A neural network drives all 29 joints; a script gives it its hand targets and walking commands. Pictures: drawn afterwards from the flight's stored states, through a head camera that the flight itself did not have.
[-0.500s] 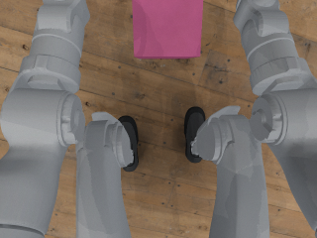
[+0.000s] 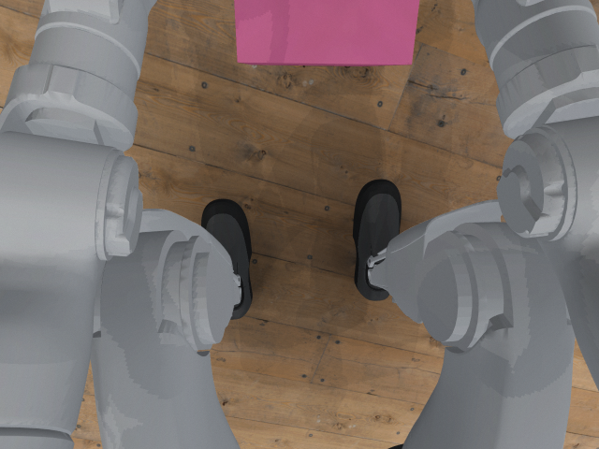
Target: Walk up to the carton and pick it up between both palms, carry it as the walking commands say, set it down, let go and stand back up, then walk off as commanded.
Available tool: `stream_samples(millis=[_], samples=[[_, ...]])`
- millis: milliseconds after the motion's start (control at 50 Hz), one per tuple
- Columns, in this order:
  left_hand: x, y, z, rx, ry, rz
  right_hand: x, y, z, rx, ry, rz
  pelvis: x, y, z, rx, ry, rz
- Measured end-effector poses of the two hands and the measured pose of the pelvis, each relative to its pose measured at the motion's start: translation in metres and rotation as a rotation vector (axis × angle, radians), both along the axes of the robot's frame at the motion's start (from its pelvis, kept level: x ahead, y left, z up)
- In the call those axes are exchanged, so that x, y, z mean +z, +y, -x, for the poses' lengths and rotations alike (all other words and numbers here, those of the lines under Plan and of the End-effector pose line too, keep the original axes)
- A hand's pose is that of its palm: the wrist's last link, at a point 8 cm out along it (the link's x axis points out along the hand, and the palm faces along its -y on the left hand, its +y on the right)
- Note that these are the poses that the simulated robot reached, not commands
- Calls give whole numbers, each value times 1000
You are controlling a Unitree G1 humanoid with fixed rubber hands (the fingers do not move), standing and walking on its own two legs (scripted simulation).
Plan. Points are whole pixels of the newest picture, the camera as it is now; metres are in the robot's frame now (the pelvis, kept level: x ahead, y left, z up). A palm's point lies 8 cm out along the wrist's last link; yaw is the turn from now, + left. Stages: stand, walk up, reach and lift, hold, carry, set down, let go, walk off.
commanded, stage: reach and lift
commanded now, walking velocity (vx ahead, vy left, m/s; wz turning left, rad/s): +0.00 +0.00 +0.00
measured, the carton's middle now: out of the picture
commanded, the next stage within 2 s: none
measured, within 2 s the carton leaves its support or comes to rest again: leaves its support in 0.92 s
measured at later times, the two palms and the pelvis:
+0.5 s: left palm out of the picture +0.56 +0.11 -0.18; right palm out of the picture +0.55 -0.14 -0.17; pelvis +0.00 +0.00 +0.01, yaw +0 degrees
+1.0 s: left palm out of the picture +0.57 +0.12 -0.18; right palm out of the picture +0.57 -0.14 -0.17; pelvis +0.02 +0.00 +0.00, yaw +2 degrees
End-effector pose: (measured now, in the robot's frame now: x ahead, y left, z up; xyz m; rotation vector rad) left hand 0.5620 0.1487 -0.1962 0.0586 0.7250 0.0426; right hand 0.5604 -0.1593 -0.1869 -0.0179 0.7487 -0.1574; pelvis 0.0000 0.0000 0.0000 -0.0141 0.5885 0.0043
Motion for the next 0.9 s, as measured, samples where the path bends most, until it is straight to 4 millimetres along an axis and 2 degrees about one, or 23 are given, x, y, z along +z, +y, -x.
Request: stream_samples(millis=[320,400,500,700,900], samples=[[25,-6,-1,-12,-4,9,14,17,6,29,1,-28,10,1,-1,9,6,2],[23,-17,0,-34,-1,24,14,17,6,30,-1,-22,12,0,0,11,2,3],[15,-39,3,-72,2,52,13,17,6,34,-4,-21,13,-1,1,8,-8,5],[17,-39,-1,-80,27,47,15,17,1,72,12,-18,6,-5,1,13,-22,-2],[19,-32,-7,-101,50,50,20,20,-10,109,27,-40,-4,-5,-11,22,3,1]])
